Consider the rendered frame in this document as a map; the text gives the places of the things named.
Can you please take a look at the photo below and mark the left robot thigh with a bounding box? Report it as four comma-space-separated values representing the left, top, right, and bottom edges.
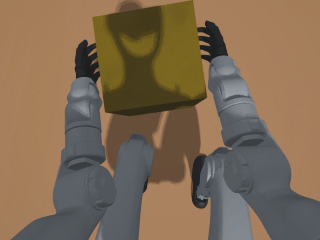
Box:
95, 139, 155, 240

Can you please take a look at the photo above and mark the robot left shin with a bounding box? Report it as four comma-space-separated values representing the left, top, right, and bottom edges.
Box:
116, 133, 149, 182

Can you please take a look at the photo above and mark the right robot forearm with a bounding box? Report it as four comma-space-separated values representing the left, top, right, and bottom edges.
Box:
208, 55, 292, 177

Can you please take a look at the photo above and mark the left robot hand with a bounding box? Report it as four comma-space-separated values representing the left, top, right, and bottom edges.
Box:
74, 39, 100, 85

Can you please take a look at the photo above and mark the robot right upper arm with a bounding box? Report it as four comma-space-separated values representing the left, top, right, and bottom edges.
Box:
223, 145, 320, 240

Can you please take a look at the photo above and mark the robot left upper arm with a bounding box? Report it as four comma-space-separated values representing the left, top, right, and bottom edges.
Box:
11, 165, 117, 240

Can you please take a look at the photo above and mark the carton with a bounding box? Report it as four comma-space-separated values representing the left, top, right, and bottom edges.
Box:
92, 0, 207, 116

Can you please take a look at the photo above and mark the left robot forearm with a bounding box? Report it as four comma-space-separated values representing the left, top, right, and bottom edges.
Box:
52, 77, 106, 202

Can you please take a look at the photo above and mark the right robot hand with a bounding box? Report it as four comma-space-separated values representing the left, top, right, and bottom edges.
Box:
197, 20, 228, 63

